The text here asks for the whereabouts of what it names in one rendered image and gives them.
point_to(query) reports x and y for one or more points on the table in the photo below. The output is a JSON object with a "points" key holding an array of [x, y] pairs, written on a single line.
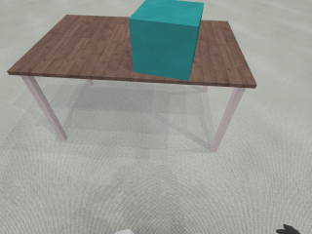
{"points": [[100, 48]]}

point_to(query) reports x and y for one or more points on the right robot hand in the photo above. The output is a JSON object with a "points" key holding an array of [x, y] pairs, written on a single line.
{"points": [[288, 230]]}

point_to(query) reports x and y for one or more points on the carton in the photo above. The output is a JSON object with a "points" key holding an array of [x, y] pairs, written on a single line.
{"points": [[164, 35]]}

